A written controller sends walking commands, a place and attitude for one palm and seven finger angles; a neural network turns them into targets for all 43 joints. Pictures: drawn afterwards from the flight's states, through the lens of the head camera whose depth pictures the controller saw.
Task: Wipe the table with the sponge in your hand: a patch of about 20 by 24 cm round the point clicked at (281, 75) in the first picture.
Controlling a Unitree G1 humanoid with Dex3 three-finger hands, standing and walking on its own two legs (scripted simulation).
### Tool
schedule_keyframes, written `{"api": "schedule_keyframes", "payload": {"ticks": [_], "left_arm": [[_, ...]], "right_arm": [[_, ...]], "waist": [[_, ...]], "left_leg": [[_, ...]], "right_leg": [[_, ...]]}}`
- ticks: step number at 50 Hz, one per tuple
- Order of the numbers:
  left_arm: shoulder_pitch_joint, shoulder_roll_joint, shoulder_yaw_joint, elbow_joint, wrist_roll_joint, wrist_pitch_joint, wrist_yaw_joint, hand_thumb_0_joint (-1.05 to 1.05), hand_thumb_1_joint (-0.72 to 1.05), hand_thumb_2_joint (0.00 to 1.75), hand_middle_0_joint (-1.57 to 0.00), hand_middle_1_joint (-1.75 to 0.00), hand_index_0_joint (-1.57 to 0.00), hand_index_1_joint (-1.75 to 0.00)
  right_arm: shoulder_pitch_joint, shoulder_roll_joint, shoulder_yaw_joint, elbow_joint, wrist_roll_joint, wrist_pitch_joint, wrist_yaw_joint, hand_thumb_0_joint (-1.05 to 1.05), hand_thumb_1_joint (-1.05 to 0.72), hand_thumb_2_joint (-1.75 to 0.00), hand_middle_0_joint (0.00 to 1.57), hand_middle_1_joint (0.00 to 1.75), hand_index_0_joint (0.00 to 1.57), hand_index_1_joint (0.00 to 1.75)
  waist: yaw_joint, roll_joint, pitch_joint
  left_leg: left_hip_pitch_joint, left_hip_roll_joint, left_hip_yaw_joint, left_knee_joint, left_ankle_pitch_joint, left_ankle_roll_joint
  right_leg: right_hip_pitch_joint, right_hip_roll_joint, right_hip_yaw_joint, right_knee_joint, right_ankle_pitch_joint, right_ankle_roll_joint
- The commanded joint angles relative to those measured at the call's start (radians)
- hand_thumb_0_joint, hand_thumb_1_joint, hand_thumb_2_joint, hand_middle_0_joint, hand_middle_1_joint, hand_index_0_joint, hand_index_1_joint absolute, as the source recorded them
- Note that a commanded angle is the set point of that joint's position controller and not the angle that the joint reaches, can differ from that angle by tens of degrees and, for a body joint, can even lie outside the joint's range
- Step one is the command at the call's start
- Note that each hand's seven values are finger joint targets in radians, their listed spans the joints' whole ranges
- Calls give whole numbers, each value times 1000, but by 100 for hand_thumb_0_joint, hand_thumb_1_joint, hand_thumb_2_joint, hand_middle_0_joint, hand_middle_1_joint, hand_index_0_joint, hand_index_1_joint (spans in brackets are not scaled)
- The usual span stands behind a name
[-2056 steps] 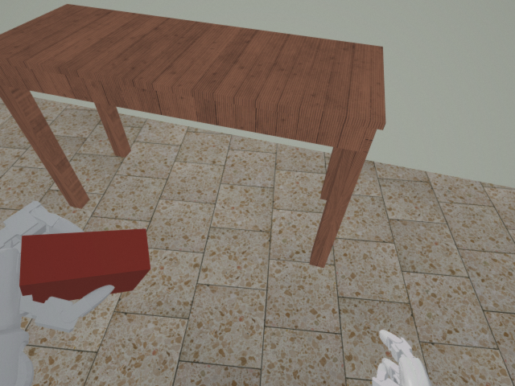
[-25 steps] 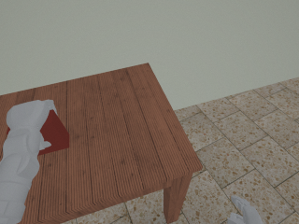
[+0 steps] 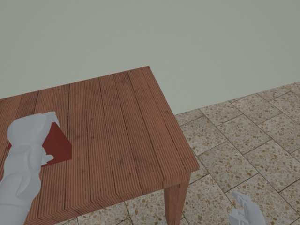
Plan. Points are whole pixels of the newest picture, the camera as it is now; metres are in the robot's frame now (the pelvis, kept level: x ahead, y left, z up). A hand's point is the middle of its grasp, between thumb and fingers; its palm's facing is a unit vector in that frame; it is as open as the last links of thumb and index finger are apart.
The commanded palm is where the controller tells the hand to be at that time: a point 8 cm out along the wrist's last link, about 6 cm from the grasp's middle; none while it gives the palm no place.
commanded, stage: wipe back along the first lane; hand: left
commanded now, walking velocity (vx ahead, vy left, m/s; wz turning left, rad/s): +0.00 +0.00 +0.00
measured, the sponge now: (47, 150) +0.28 +0.33 +0.05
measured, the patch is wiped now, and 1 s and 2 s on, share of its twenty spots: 0.95 0.95 0.95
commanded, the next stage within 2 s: lift the sponge slowly off the table in 0.60 s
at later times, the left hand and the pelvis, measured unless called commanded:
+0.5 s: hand (38, 158) +0.23 +0.30 +0.10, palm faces +0.05 -0.04 -1.00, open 9.5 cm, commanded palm +0.19 +0.29 +0.12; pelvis +0.01 +0.00 +0.00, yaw -1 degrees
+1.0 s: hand (36, 169) +0.20 +0.29 +0.10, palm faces +0.03 -0.06 -1.00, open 9.5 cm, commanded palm +0.18 +0.29 +0.15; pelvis +0.00 +0.00 +0.00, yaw +0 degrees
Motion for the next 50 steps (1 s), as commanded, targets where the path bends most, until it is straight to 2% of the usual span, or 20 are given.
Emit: {"api": "schedule_keyframes", "payload": {"ticks": [1, 4, 13, 15, 17, 20, 22, 24, 26, 32, 34, 35, 36, 39, 40, 42, 44, 46, 49, 50], "left_arm": [[-20, 166, 42, -101, -21, 4, -19, 0, 10, 130, -120, -160, -120, -160], [63, 165, 65, -144, -27, 5, -14, 0, 10, 130, -120, -160, -120, -160], [214, 164, 92, -249, -49, 22, 4, 0, 10, 130, -120, -160, -120, -160], [265, 111, 56, -305, -54, 26, 6, 0, 10, 130, -120, -160, -120, -160], [297, 135, 80, -323, -58, 28, 14, 0, 10, 130, -120, -160, -120, -160], [340, 90, 49, -386, -57, 41, 22, 0, 10, 130, -120, -160, -120, -160], [320, 91, 44, -391, -55, 49, 27, 0, 10, 130, -120, -160, -120, -160], [348, 100, 65, -401, -49, 63, 33, 0, 10, 130, -120, -160, -120, -160], [320, 81, 31, -414, -47, 71, 31, 0, 10, 130, -120, -160, -120, -160], [444, 81, 42, -462, -55, 78, 31, 0, 10, 130, -120, -160, -120, -160], [445, 104, 73, -481, -49, 88, 35, 0, 10, 130, -120, -160, -120, -160], [413, 71, 28, -485, -46, 93, 31, 0, 10, 130, -120, -160, -120, -160], [383, 93, 45, -487, -43, 90, 33, 0, 10, 130, -120, -160, -120, -160], [333, 138, 84, -509, -34, 96, 39, 0, 10, 130, -120, -160, -120, -160], [310, 109, 44, -513, -34, 96, 36, 0, 10, 130, -120, -160, -120, -160], [295, 110, 42, -503, -34, 92, 34, 0, 10, 130, -120, -160, -120, -160], [309, 146, 84, -546, -31, 89, 35, 0, 10, 130, -120, -160, -120, -160], [286, 141, 72, -517, -37, 84, 31, 0, 10, 130, -120, -160, -120, -160], [269, 187, 120, -553, -38, 75, 31, 0, 10, 130, -120, -160, -120, -160], [254, 172, 98, -549, -38, 72, 31, 0, 10, 130, -120, -160, -120, -160]], "right_arm": [[-136, -114, -36, -158, -5, -57, -3, 0, -90, -90, 20, 30, 20, 30], [-158, -110, -36, -168, -7, -64, 2, 0, -90, -90, 20, 30, 20, 30], [-141, -107, -41, -175, -10, -68, 6, 0, -90, -90, 20, 30, 20, 30], [-148, -99, -37, -188, -9, -75, 14, 0, -90, -90, 20, 30, 20, 30], [-143, -103, -44, -182, -11, -72, 15, 0, -90, -90, 20, 30, 20, 30], [-155, -95, -39, -196, -10, -77, 19, 0, -90, -90, 20, 30, 20, 30], [-154, -97, -41, -190, -13, -74, 15, 0, -90, -90, 20, 30, 20, 30], [-185, -94, -35, -194, -13, -76, 14, 0, -90, -90, 20, 30, 20, 30], [-166, -93, -34, -192, -13, -76, 10, 0, -90, -90, 20, 30, 20, 30], [-174, -84, -30, -197, -14, -77, 13, 0, -90, -90, 20, 30, 20, 30], [-204, -85, -24, -200, -15, -76, 13, 0, -90, -90, 20, 30, 20, 30], [-186, -82, -21, -205, -14, -75, 12, 0, -90, -90, 20, 30, 20, 30], [-180, -86, -26, -195, -15, -73, 8, 0, -90, -90, 20, 30, 20, 30], [-212, -87, -21, -197, -20, -77, -2, 0, -90, -90, 20, 30, 20, 30], [-193, -83, -19, -203, -20, -81, -6, 0, -90, -90, 20, 30, 20, 30], [-192, -83, -22, -190, -22, -78, -9, 0, -90, -90, 20, 30, 20, 30], [-224, -81, -18, -200, -25, -87, -10, 0, -90, -90, 20, 30, 20, 30], [-197, -80, -20, -188, -25, -87, -15, 0, -90, -90, 20, 30, 20, 30], [-226, -81, -18, -193, -25, -91, -18, 0, -90, -90, 20, 30, 20, 30], [-203, -79, -18, -193, -27, -93, -21, 0, -90, -90, 20, 30, 20, 30]], "waist": [[8, -117, -137], [23, -113, -153], [32, -117, -141], [32, -104, -152], [32, -112, -136], [33, -117, -134], [28, -123, -114], [40, -128, -105], [30, -123, -107], [45, -121, -114], [50, -114, -94], [40, -112, -86], [37, -108, -81], [47, -90, -91], [40, -93, -100], [39, -75, -86], [55, -64, -126], [42, -91, -95], [52, -54, -110], [48, -58, -108]], "left_leg": [[28, -74, 43, -37, 276, 67], [36, -73, 41, -29, 304, 68], [26, -70, 43, -13, 347, 64], [34, -67, 43, -5, 376, 64], [29, -64, 43, -4, 366, 62], [28, -61, 43, -7, 366, 61], [28, -60, 42, -13, 345, 62], [33, -56, 36, -20, 328, 61], [30, -57, 38, -21, 329, 61], [36, -59, 40, -16, 335, 62], [30, -53, 33, -25, 306, 58], [24, -57, 42, -24, 305, 60], [30, -53, 39, -28, 298, 59], [48, -54, 32, -36, 276, 61], [45, -60, 40, -35, 277, 64], [52, -59, 38, -44, 278, 63], [73, -60, 29, -42, 291, 65], [62, -62, 38, -42, 286, 66], [79, -62, 32, -49, 279, 65], [72, -65, 39, -46, 283, 66]], "right_leg": [[90, 85, -26, -26, 312, -72], [108, 87, -13, -19, 352, -74], [119, 79, -21, 7, 403, -66], [118, 79, -24, 15, 422, -66], [112, 79, -20, 14, 421, -64], [104, 81, -25, 18, 398, -64], [91, 81, -23, 10, 380, -64], [89, 89, -9, 4, 358, -69], [87, 81, -22, 8, 348, -65], [111, 79, -17, 13, 371, -63], [97, 90, 1, 3, 328, -70], [88, 83, -20, 6, 315, -65], [80, 83, -15, -1, 303, -65], [83, 92, 3, -14, 272, -72], [89, 83, -14, -8, 265, -67], [87, 83, -14, -16, 264, -68], [112, 91, 7, -16, 280, -74], [102, 84, -12, -19, 273, -67], [114, 91, 11, -31, 267, -73], [114, 84, -9, -25, 261, -68]]}}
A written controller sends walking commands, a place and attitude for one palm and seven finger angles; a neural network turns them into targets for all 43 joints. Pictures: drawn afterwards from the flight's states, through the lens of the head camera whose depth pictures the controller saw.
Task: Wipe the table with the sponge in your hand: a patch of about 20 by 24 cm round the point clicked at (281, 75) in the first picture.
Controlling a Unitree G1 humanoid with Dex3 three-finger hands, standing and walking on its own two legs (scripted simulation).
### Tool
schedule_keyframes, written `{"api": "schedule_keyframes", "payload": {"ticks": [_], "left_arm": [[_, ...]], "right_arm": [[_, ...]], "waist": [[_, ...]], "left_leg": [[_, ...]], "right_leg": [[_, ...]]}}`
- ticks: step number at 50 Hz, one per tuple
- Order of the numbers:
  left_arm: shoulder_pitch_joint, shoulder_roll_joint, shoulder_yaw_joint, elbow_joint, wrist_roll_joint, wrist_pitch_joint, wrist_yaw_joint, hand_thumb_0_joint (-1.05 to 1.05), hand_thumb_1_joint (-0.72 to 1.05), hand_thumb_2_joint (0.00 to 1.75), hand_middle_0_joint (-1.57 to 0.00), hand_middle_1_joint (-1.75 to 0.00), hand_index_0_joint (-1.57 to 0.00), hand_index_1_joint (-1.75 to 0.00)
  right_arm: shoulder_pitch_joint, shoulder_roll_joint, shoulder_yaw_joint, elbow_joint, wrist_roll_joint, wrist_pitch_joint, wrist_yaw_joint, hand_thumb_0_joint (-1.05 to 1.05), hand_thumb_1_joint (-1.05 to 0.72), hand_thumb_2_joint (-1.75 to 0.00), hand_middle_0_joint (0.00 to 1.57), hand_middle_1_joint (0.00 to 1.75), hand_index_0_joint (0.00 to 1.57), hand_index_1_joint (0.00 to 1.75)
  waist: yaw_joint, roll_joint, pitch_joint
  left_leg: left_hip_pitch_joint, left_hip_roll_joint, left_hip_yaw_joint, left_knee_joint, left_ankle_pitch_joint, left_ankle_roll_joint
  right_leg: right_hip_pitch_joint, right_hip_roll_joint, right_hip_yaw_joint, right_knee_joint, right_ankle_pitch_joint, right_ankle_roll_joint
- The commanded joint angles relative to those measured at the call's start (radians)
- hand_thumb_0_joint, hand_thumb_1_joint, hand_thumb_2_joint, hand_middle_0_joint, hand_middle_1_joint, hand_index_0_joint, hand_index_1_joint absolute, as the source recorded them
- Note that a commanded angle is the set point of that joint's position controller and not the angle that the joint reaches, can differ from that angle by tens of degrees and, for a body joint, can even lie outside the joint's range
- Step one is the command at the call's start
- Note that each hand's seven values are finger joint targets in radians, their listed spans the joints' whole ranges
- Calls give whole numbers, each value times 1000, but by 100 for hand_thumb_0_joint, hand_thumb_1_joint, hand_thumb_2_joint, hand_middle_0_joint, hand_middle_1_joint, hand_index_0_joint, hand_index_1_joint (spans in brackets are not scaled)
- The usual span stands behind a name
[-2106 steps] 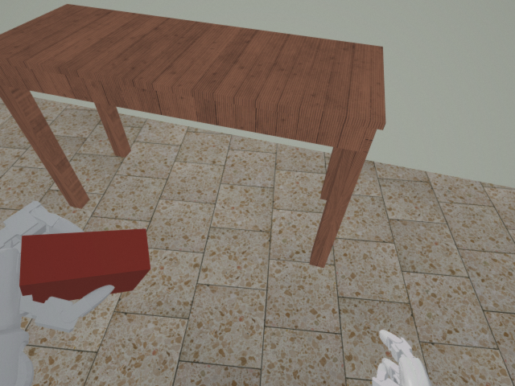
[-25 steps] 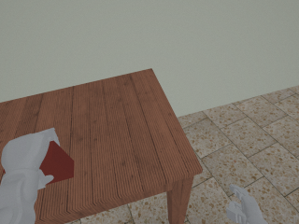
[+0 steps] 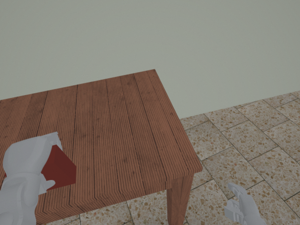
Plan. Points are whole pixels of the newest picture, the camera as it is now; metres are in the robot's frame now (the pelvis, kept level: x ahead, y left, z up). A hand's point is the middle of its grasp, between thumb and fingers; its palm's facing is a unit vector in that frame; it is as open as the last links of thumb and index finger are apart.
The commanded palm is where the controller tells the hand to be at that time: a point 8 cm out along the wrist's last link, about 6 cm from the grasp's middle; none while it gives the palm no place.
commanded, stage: lift the sponge slowly off the table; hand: left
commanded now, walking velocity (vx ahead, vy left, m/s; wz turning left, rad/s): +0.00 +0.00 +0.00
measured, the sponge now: (49, 173) +0.20 +0.30 +0.05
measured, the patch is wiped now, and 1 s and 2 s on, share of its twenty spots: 0.95 0.95 0.95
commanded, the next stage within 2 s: bring the sponge back beside the body in 1.80 s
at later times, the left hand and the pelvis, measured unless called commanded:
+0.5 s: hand (38, 165) +0.19 +0.29 +0.12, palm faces +0.06 -0.06 -1.00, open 9.5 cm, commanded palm +0.17 +0.29 +0.18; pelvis -0.01 -0.01 +0.00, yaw +1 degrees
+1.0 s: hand (35, 150) +0.21 +0.30 +0.14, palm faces +0.07 -0.05 -1.00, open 9.5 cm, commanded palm +0.18 +0.29 +0.22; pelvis -0.02 -0.01 +0.00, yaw +1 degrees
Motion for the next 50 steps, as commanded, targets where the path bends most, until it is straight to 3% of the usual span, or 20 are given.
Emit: {"api": "schedule_keyframes", "payload": {"ticks": [1, 4, 5, 11, 14, 18, 20, 24, 26, 29, 32, 33, 34, 35, 37, 39, 43, 45, 49, 50], "left_arm": [[-101, 207, 123, -140, -10, -10, 15, 0, 10, 130, -120, -160, -120, -160], [-139, 249, 165, -154, -9, -16, 18, 0, 10, 130, -120, -160, -120, -160], [-163, 233, 140, -167, -5, -25, 20, 0, 10, 130, -120, -160, -120, -160], [-145, 264, 180, -181, -14, -42, 28, 0, 10, 130, -120, -160, -120, -160], [-161, 283, 202, -235, -14, -42, 30, 0, 10, 130, -120, -160, -120, -160], [-213, 261, 166, -217, -9, -48, 34, 0, 10, 130, -120, -160, -120, -160], [-236, 287, 185, -219, -4, -44, 34, 0, 10, 130, -120, -160, -120, -160], [-275, 292, 188, -223, -10, -26, 23, 0, 10, 130, -120, -160, -120, -160], [-316, 277, 153, -161, -8, -15, 12, 0, 10, 130, -120, -160, -120, -160], [-355, 306, 173, -212, -6, -4, -3, 0, 10, 130, -120, -160, -120, -160], [-372, 284, 138, -151, -8, 7, -22, 0, 10, 130, -120, -160, -120, -160], [-377, 307, 156, -148, -6, 10, -26, 0, 10, 130, -120, -160, -120, -160], [-386, 302, 159, -179, -4, 16, -31, 0, 10, 130, -120, -160, -120, -160], [-392, 287, 137, -171, -6, 15, -35, 0, 10, 130, -120, -160, -120, -160], [-370, 320, 169, -157, -11, 17, -40, 0, 10, 130, -120, -160, -120, -160], [-392, 333, 185, -181, -11, 27, -46, 0, 10, 130, -120, -160, -120, -160], [-448, 338, 165, -131, -18, 34, -54, 0, 10, 130, -120, -160, -120, -160], [-507, 353, 164, -127, -12, 33, -58, 0, 10, 130, -120, -160, -120, -160], [-488, 365, 189, -173, -21, 23, -68, 0, 10, 130, -120, -160, -120, -160], [-507, 335, 151, -158, -22, 19, -72, 0, 10, 130, -120, -160, -120, -160]], "right_arm": [[-169, -103, -33, -163, -6, -66, -11, 0, -90, -90, 20, 30, 20, 30], [-199, -104, -30, -162, -6, -69, -17, 0, -90, -90, 20, 30, 20, 30], [-178, -103, -31, -166, -7, -74, -18, 0, -90, -90, 20, 30, 20, 30], [-175, -102, -37, -155, -11, -84, -20, 0, -90, -90, 20, 30, 20, 30], [-215, -98, -31, -163, -9, -86, -18, 0, -90, -90, 20, 30, 20, 30], [-192, -98, -38, -149, -11, -86, -25, 0, -90, -90, 20, 30, 20, 30], [-197, -99, -31, -149, -13, -94, -28, 0, -90, -90, 20, 30, 20, 30], [-249, -95, -23, -152, -7, -92, -30, 0, -90, -90, 20, 30, 20, 30], [-226, -98, -21, -136, -8, -88, -36, 0, -90, -90, 20, 30, 20, 30], [-280, -96, -12, -155, -6, -90, -36, 0, -90, -90, 20, 30, 20, 30], [-249, -99, -11, -140, -8, -80, -40, 0, -90, -90, 20, 30, 20, 30], [-252, -103, -13, -138, -8, -76, -39, 0, -90, -90, 20, 30, 20, 30], [-292, -96, -3, -154, -5, -82, -37, 0, -90, -90, 20, 30, 20, 30], [-262, -98, -4, -151, -7, -81, -38, 0, -90, -90, 20, 30, 20, 30], [-255, -103, -10, -147, -9, -75, -37, 0, -90, -90, 20, 30, 20, 30], [-292, -99, 0, -161, -3, -75, -32, 0, -90, -90, 20, 30, 20, 30], [-260, -106, -5, -149, -1, -65, -41, 0, -90, -90, 20, 30, 20, 30], [-266, -107, 3, -151, -1, -76, -44, 0, -90, -90, 20, 30, 20, 30], [-291, -101, 2, -163, 2, -87, -44, 0, -90, -90, 20, 30, 20, 30], [-265, -101, 3, -157, -2, -88, -47, 0, -90, -90, 20, 30, 20, 30]], "waist": [[0, -65, -118], [6, -46, -117], [5, -43, -141], [10, -44, -154], [16, -11, -149], [6, -11, -132], [11, -28, -153], [11, -17, -133], [1, -38, -106], [16, 1, -150], [7, -27, -122], [10, -30, -133], [14, -9, -141], [12, -19, -153], [20, -34, -153], [18, -12, -150], [9, -27, -129], [5, -17, -149], [15, 5, -188], [8, -11, -182]], "left_leg": [[25, -67, 33, -57, 291, 69], [37, -66, 24, -67, 282, 67], [40, -70, 31, -63, 300, 68], [57, -70, 30, -63, 322, 67], [68, -70, 21, -69, 327, 64], [74, -72, 31, -77, 312, 65], [75, -72, 26, -81, 315, 66], [83, -71, 20, -100, 286, 65], [72, -71, 28, -106, 265, 63], [88, -74, 16, -120, 267, 64], [73, -74, 26, -123, 260, 63], [73, -73, 24, -126, 257, 62], [80, -74, 20, -129, 256, 63], [75, -74, 27, -126, 266, 62], [74, -74, 24, -125, 270, 63], [70, -71, 18, -133, 254, 61], [62, -74, 30, -130, 233, 61], [65, -76, 29, -129, 223, 62], [85, -78, 18, -125, 260, 63], [79, -80, 27, -124, 257, 63]], "right_leg": [[70, 81, -15, -54, 280, -66], [72, 92, 3, -68, 260, -72], [84, 83, -14, -58, 273, -69], [104, 81, -9, -66, 307, -68], [105, 91, 10, -75, 302, -76], [94, 83, -11, -85, 280, -69], [107, 84, -8, -82, 270, -74], [102, 92, 13, -104, 236, -78], [86, 82, -6, -112, 212, -70], [114, 89, 15, -111, 209, -81], [104, 79, -6, -115, 210, -71], [111, 79, -3, -114, 207, -72], [109, 88, 15, -118, 197, -80], [118, 79, -4, -107, 207, -75], [125, 78, -1, -108, 223, -73], [119, 87, 20, -116, 198, -80], [102, 75, 2, -120, 182, -69], [99, 76, 7, -121, 157, -74], [123, 85, 19, -113, 204, -80], [118, 75, -2, -109, 199, -73]]}}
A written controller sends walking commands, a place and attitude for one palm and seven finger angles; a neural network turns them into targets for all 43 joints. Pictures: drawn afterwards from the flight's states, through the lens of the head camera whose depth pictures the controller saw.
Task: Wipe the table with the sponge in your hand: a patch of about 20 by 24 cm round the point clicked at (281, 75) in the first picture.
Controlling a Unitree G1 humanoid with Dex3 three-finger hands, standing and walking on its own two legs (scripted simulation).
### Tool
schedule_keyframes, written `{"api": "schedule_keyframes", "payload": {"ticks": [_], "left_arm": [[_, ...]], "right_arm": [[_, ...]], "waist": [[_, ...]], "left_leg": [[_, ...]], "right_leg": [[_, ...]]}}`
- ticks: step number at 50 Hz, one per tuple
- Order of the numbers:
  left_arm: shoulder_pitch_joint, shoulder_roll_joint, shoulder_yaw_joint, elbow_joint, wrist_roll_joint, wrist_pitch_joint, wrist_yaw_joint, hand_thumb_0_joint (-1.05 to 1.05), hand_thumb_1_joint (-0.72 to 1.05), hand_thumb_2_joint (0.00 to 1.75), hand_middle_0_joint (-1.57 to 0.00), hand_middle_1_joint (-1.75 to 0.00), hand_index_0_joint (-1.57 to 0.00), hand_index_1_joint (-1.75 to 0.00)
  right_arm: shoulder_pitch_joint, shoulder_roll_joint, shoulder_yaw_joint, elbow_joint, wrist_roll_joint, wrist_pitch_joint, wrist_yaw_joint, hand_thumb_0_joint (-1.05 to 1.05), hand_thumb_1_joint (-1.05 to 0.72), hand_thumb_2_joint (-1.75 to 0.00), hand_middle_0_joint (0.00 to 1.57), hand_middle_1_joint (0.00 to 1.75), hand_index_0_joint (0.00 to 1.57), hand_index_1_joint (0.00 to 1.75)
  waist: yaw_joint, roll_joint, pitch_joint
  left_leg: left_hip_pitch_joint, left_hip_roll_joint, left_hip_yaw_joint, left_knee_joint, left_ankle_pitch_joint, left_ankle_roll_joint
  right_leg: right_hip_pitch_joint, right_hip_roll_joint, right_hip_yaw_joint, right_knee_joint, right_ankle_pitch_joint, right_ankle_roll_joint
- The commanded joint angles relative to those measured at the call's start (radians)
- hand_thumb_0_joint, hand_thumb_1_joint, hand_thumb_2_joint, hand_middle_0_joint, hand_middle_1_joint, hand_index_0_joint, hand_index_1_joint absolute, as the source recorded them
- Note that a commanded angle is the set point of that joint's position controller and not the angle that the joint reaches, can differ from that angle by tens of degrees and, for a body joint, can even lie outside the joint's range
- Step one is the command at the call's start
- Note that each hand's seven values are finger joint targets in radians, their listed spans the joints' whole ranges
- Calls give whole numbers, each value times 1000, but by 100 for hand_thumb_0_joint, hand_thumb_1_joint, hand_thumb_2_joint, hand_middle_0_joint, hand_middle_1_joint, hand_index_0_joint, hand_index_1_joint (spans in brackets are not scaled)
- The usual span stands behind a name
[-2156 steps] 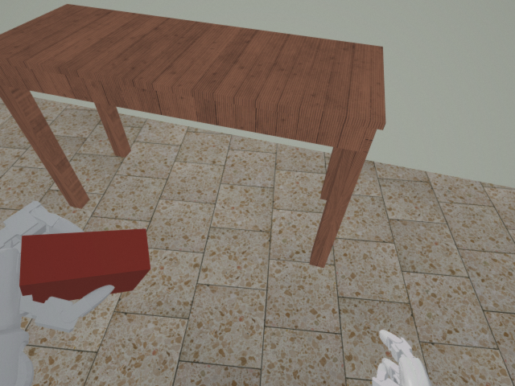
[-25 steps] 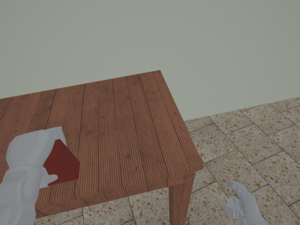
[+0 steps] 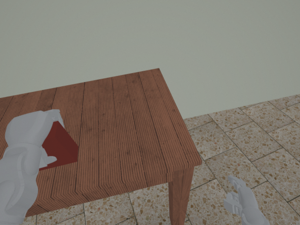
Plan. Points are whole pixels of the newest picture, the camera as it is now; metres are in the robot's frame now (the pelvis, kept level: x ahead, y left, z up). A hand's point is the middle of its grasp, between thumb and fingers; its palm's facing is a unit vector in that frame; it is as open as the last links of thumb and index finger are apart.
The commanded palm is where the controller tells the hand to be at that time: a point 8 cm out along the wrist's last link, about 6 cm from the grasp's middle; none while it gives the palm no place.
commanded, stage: lift the sponge slowly off the table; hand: left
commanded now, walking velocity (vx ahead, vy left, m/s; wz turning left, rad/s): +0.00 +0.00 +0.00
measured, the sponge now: (51, 151) +0.24 +0.31 +0.09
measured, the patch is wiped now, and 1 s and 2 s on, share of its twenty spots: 0.95 0.95 0.95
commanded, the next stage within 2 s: bring the sponge back beside the body in 0.80 s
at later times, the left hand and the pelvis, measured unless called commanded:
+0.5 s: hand (38, 130) +0.24 +0.31 +0.17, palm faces +0.12 -0.05 -0.99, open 9.5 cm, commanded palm +0.21 +0.30 +0.25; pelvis +0.01 +0.00 +0.00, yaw +0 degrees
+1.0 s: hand (44, 124) +0.26 +0.30 +0.18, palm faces +0.11 -0.05 -0.99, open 9.5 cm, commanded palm +0.21 +0.30 +0.26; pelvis +0.00 +0.00 +0.00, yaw +0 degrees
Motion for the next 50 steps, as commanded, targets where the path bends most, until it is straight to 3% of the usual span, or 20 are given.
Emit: {"api": "schedule_keyframes", "payload": {"ticks": [1, 5, 9, 10, 12, 14, 17, 19, 21, 22, 24, 25, 29, 30, 34, 37, 39, 43, 49, 50], "left_arm": [[-265, 263, 165, -194, 21, -12, 43, 0, 10, 130, -120, -160, -120, -160], [-288, 281, 177, -219, 23, -6, 40, 0, 10, 130, -120, -160, -120, -160], [-237, 346, 254, -251, 17, 12, 38, 0, 10, 130, -120, -160, -120, -160], [-245, 304, 210, -253, 9, 15, 35, 0, 10, 130, -120, -160, -120, -160], [-231, 322, 226, -223, -6, 25, 28, 0, 10, 130, -120, -160, -120, -160], [-240, 335, 242, -243, -2, 37, 21, 0, 10, 130, -120, -160, -120, -160], [-227, 343, 242, -280, -15, 31, 7, 0, 10, 130, -120, -160, -120, -160], [-254, 317, 224, -341, -14, 33, -1, 0, 10, 130, -120, -160, -120, -160], [-248, 326, 223, -307, -16, 29, -1, 0, 10, 130, -120, -160, -120, -160], [-269, 301, 193, -300, -16, 30, -5, 0, 10, 130, -120, -160, -120, -160], [-293, 332, 222, -317, -3, 40, -4, 0, 10, 130, -120, -160, -120, -160], [-321, 323, 201, -315, -3, 38, -4, 0, 10, 130, -120, -160, -120, -160], [-360, 332, 209, -338, 5, 58, -2, 0, 10, 130, -120, -160, -120, -160], [-342, 347, 219, -293, 4, 65, -1, 0, 10, 130, -120, -160, -120, -160], [-380, 350, 217, -281, -4, 93, -18, 0, 10, 130, -120, -160, -120, -160], [-351, 336, 192, -213, -13, 104, -38, 0, 10, 130, -120, -160, -120, -160], [-371, 333, 191, -259, -6, 108, -49, 0, 10, 130, -120, -160, -120, -160], [-355, 329, 179, -292, -12, 91, -60, 0, 10, 130, -120, -160, -120, -160], [-328, 373, 242, -325, 4, 82, -37, 0, 10, 130, -120, -160, -120, -160], [-343, 348, 211, -322, 1, 75, -32, 0, 10, 130, -120, -160, -120, -160]], "right_arm": [[-203, -91, -29, -176, -6, -69, -6, 0, -90, -90, 20, 30, 20, 30], [-207, -93, -26, -187, -8, -71, -5, 0, -90, -90, 20, 30, 20, 30], [-236, -96, -27, -196, -5, -65, 5, 0, -90, -90, 20, 30, 20, 30], [-209, -93, -24, -199, -7, -62, 7, 0, -90, -90, 20, 30, 20, 30], [-196, -100, -30, -190, -5, -57, 8, 0, -90, -90, 20, 30, 20, 30], [-234, -97, -22, -203, 1, -60, 9, 0, -90, -90, 20, 30, 20, 30], [-199, -103, -30, -201, -3, -54, 8, 0, -90, -90, 20, 30, 20, 30], [-243, -89, -19, -216, 4, -62, 9, 0, -90, -90, 20, 30, 20, 30], [-197, -96, -26, -199, -3, -61, 4, 0, -90, -90, 20, 30, 20, 30], [-201, -94, -24, -202, -3, -59, 2, 0, -90, -90, 20, 30, 20, 30], [-244, -90, -16, -209, 3, -66, 1, 0, -90, -90, 20, 30, 20, 30], [-212, -93, -15, -206, -3, -64, 0, 0, -90, -90, 20, 30, 20, 30], [-260, -83, -9, -212, 1, -65, 4, 0, -90, -90, 20, 30, 20, 30], [-218, -92, -13, -199, -6, -61, 2, 0, -90, -90, 20, 30, 20, 30], [-267, -86, -2, -208, 7, -50, 7, 0, -90, -90, 20, 30, 20, 30], [-223, -99, -7, -201, 2, -40, 5, 0, -90, -90, 20, 30, 20, 30], [-269, -90, 3, -219, 9, -43, 9, 0, -90, -90, 20, 30, 20, 30], [-230, -94, -6, -219, 1, -40, 8, 0, -90, -90, 20, 30, 20, 30], [-256, -88, -4, -227, 5, -48, 12, 0, -90, -90, 20, 30, 20, 30], [-217, -90, -4, -225, -2, -47, 11, 0, -90, -90, 20, 30, 20, 30]], "waist": [[-11, -43, -190], [1, -33, -224], [19, -26, -252], [11, -35, -243], [9, -43, -214], [9, -46, -223], [7, -42, -244], [1, -3, -248], [-2, -27, -233], [-5, -30, -213], [2, -30, -229], [2, -27, -233], [9, 6, -261], [13, -36, -259], [8, -27, -245], [9, -60, -228], [6, -22, -246], [6, -29, -262], [20, -30, -266], [15, -42, -269]], "left_leg": [[20, -82, 41, -47, 170, 75], [17, -86, 39, -47, 182, 76], [17, -85, 31, -33, 236, 75], [8, -85, 40, -33, 240, 73], [0, -81, 38, -33, 228, 73], [3, -82, 33, -27, 227, 74], [13, -84, 37, -17, 259, 76], [25, -82, 31, -23, 258, 74], [22, -81, 33, -23, 255, 74], [17, -82, 36, -29, 237, 75], [22, -79, 25, -33, 229, 74], [14, -81, 31, -37, 233, 71], [29, -83, 22, -43, 254, 70], [19, -84, 30, -36, 262, 71], [14, -79, 25, -47, 238, 69], [-3, -78, 35, -44, 224, 70], [-1, -77, 28, -48, 218, 67], [12, -82, 36, -32, 243, 73], [2, -79, 26, -29, 235, 71], [3, -82, 35, -25, 249, 72]], "right_leg": [[57, 65, 13, -63, 137, -53], [78, 64, 15, -50, 143, -57], [102, 71, 43, -35, 218, -65], [101, 60, 15, -26, 219, -57], [86, 62, 18, -32, 220, -53], [78, 71, 40, -35, 216, -59], [90, 60, 17, -20, 259, -51], [79, 72, 28, -26, 240, -58], [72, 64, 10, -27, 234, -52], [62, 62, 7, -33, 221, -49], [64, 74, 31, -37, 200, -61], [73, 61, 7, -29, 195, -56], [91, 72, 32, -31, 219, -68], [96, 62, 16, -23, 229, -62], [80, 72, 36, -36, 205, -66], [75, 58, 17, -34, 206, -54], [73, 69, 31, -31, 194, -63], [79, 56, 12, -19, 231, -53], [78, 71, 34, -17, 199, -64], [84, 58, 14, -11, 214, -58]]}}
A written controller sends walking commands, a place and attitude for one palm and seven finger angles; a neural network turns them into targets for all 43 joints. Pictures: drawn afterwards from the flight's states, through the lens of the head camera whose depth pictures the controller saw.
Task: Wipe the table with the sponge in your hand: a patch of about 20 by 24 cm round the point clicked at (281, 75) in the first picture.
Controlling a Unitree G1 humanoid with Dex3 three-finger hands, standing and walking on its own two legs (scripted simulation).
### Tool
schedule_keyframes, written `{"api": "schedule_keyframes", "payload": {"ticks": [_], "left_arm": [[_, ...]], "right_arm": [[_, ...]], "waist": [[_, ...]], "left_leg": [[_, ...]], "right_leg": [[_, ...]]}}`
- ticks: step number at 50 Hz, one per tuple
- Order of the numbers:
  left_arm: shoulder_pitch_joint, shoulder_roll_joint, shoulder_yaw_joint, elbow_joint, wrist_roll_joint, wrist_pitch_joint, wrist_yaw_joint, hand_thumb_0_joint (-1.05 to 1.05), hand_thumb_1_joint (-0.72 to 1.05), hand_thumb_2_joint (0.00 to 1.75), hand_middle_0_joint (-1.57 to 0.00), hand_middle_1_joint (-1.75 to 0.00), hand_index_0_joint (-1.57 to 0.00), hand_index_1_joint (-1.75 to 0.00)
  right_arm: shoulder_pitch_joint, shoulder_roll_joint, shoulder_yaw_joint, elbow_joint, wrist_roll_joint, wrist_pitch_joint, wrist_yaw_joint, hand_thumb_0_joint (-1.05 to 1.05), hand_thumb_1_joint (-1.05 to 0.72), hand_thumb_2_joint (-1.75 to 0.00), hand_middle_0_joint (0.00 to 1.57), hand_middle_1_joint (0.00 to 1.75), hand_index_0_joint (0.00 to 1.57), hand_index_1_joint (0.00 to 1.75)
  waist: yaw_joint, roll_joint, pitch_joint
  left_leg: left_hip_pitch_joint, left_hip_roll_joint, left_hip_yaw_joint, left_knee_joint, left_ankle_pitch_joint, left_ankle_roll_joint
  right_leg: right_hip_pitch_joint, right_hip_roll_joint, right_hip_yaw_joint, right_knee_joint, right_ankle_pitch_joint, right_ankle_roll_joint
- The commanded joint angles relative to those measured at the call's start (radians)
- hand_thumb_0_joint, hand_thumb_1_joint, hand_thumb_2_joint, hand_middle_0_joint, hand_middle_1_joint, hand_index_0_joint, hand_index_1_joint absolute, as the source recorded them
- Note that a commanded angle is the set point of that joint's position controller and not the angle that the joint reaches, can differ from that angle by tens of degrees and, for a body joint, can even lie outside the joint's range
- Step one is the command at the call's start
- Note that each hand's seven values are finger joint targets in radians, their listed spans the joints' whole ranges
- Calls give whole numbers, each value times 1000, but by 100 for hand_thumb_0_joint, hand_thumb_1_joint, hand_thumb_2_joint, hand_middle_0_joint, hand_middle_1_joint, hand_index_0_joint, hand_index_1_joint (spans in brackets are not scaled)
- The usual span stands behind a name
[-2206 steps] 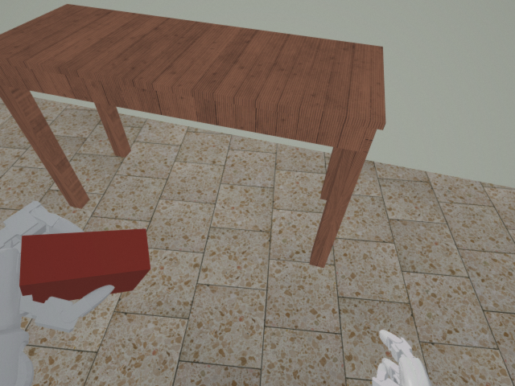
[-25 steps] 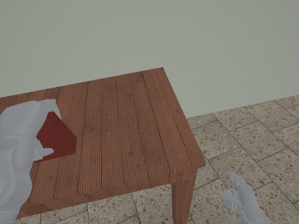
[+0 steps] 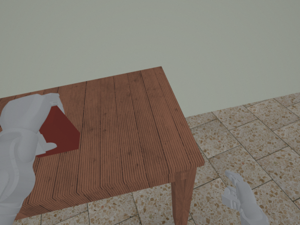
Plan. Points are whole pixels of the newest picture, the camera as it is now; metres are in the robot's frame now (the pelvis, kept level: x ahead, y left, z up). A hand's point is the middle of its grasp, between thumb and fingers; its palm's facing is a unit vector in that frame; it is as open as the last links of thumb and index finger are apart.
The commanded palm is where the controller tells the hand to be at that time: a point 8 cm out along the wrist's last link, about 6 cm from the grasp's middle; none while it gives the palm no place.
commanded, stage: bring the sponge back beside the body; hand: left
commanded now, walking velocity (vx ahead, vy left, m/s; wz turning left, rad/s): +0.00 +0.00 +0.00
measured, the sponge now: (51, 137) +0.25 +0.30 +0.14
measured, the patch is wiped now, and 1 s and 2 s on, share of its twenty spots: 0.95 0.95 0.95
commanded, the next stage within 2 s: step back with the hand held close in 1.48 s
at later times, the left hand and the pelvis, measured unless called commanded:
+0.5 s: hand (40, 135) +0.23 +0.29 +0.18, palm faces +0.14 -0.06 -0.99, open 9.5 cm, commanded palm +0.18 +0.29 +0.25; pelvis +0.00 +0.00 +0.00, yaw +0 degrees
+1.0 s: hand (38, 145) +0.20 +0.28 +0.18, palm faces +0.18 -0.07 -0.98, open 9.5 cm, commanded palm +0.16 +0.28 +0.24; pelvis -0.01 -0.01 +0.00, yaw -1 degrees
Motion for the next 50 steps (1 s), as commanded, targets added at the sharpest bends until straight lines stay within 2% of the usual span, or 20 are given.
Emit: {"api": "schedule_keyframes", "payload": {"ticks": [1, 4, 5, 9, 10, 15, 19, 22, 24, 25, 29, 35, 38, 39, 40, 44, 45, 47, 49, 50], "left_arm": [[-252, 309, 229, -181, 35, -9, 77, 0, 10, 130, -120, -160, -120, -160], [-255, 276, 208, -207, 37, -1, 81, 0, 10, 130, -120, -160, -120, -160], [-244, 285, 208, -187, 32, -4, 84, 0, 10, 130, -120, -160, -120, -160], [-171, 282, 230, -237, 21, 0, 78, 0, 10, 130, -120, -160, -120, -160], [-167, 260, 203, -236, 18, -4, 77, 0, 10, 130, -120, -160, -120, -160], [-124, 267, 221, -226, 15, -3, 84, 0, 10, 130, -120, -160, -120, -160], [-157, 265, 221, -291, 23, -10, 94, 0, 10, 130, -120, -160, -120, -160], [-121, 255, 213, -276, 19, -19, 99, 0, 10, 130, -120, -160, -120, -160], [-105, 260, 230, -303, 22, -12, 104, 0, 10, 130, -120, -160, -120, -160], [-98, 248, 213, -280, 18, -13, 106, 0, 10, 130, -120, -160, -120, -160], [-82, 252, 231, -310, 15, -4, 110, 0, 10, 130, -120, -160, -120, -160], [-53, 225, 202, -332, 17, -9, 119, 0, 10, 130, -120, -160, -120, -160], [-34, 226, 211, -331, 12, -13, 124, 0, 10, 130, -120, -160, -120, -160], [-33, 224, 219, -368, 18, -9, 127, 0, 10, 130, -120, -160, -120, -160], [-18, 228, 216, -351, 17, -13, 131, 0, 10, 130, -120, -160, -120, -160], [9, 229, 236, -388, 14, -8, 141, 0, 10, 130, -120, -160, -120, -160], [21, 221, 223, -357, 14, -9, 144, 0, 10, 130, -120, -160, -120, -160], [41, 215, 222, -347, 4, -10, 143, 0, 10, 130, -120, -160, -120, -160], [38, 206, 223, -384, 6, -6, 144, 0, 10, 130, -120, -160, -120, -160], [42, 206, 213, -366, 5, -10, 145, 0, 10, 130, -120, -160, -120, -160]], "right_arm": [[-199, -83, -35, -176, -6, -64, 0, 0, -90, -90, 20, 30, 20, 30], [-246, -74, -28, -189, 0, -71, 1, 0, -90, -90, 20, 30, 20, 30], [-203, -83, -33, -180, -7, -71, 0, 0, -90, -90, 20, 30, 20, 30], [-242, -77, -32, -194, 0, -73, 4, 0, -90, -90, 20, 30, 20, 30], [-204, -81, -32, -189, -5, -71, 3, 0, -90, -90, 20, 30, 20, 30], [-192, -83, -34, -188, -8, -72, -2, 0, -90, -90, 20, 30, 20, 30], [-244, -70, -30, -197, -2, -78, -3, 0, -90, -90, 20, 30, 20, 30], [-200, -76, -39, -186, -11, -74, -4, 0, -90, -90, 20, 30, 20, 30], [-242, -67, -32, -193, -6, -80, -2, 0, -90, -90, 20, 30, 20, 30], [-200, -72, -32, -190, -13, -77, -3, 0, -90, -90, 20, 30, 20, 30], [-247, -66, -30, -199, -6, -76, -1, 0, -90, -90, 20, 30, 20, 30], [-210, -70, -33, -196, -13, -76, -2, 0, -90, -90, 20, 30, 20, 30], [-206, -71, -39, -193, -12, -68, -2, 0, -90, -90, 20, 30, 20, 30], [-251, -61, -31, -205, -7, -78, 1, 0, -90, -90, 20, 30, 20, 30], [-204, -70, -35, -197, -15, -75, -1, 0, -90, -90, 20, 30, 20, 30], [-247, -61, -32, -208, -10, -77, 4, 0, -90, -90, 20, 30, 20, 30], [-207, -68, -37, -197, -14, -74, 3, 0, -90, -90, 20, 30, 20, 30], [-204, -70, -42, -195, -12, -69, 3, 0, -90, -90, 20, 30, 20, 30], [-245, -61, -34, -208, -7, -79, 3, 0, -90, -90, 20, 30, 20, 30], [-206, -69, -38, -199, -13, -78, 1, 0, -90, -90, 20, 30, 20, 30]], "waist": [[5, -46, -244], [4, -29, -242], [5, -47, -246], [7, -43, -245], [3, -49, -245], [0, -79, -213], [0, -25, -218], [5, -56, -211], [7, -43, -218], [6, -64, -206], [8, -37, -200], [9, -29, -208], [10, -46, -178], [10, -23, -188], [12, -43, -195], [16, -22, -185], [14, -42, -180], [12, -60, -160], [10, -34, -163], [10, -54, -160]], "left_leg": [[36, -70, 32, -34, 250, 67], [40, -71, 28, -40, 235, 68], [32, -72, 35, -34, 239, 69], [34, -69, 27, -26, 244, 69], [28, -72, 37, -24, 250, 68], [22, -68, 41, -14, 234, 71], [42, -69, 30, -23, 217, 68], [41, -70, 38, -21, 228, 69], [44, -68, 30, -23, 223, 67], [29, -68, 38, -23, 224, 68], [35, -65, 31, -28, 212, 66], [35, -65, 39, -32, 212, 65], [33, -63, 38, -35, 191, 64], [39, -62, 32, -35, 192, 64], [30, -63, 40, -33, 197, 64], [36, -62, 32, -36, 191, 63], [24, -61, 41, -33, 193, 62], [25, -59, 41, -31, 180, 62], [32, -61, 35, -34, 165, 63], [24, -60, 43, -32, 166, 64]], "right_leg": [[117, 69, 15, -39, 226, -62], [108, 81, 31, -44, 208, -68], [115, 68, 13, -35, 214, -62], [110, 80, 34, -32, 230, -65], [115, 67, 11, -25, 235, -58], [93, 67, 16, -28, 224, -53], [86, 80, 38, -40, 194, -61], [95, 67, 15, -35, 214, -53], [94, 81, 42, -39, 199, -63], [97, 68, 15, -33, 200, -56], [91, 81, 42, -42, 190, -62], [100, 69, 17, -35, 175, -58], [87, 69, 22, -45, 159, -55], [86, 82, 44, -47, 154, -64], [97, 71, 20, -38, 156, -59], [92, 83, 49, -45, 154, -65], [94, 71, 23, -38, 150, -59], [82, 70, 27, -46, 145, -54], [72, 83, 52, -53, 122, -62], [76, 70, 26, -46, 121, -54]]}}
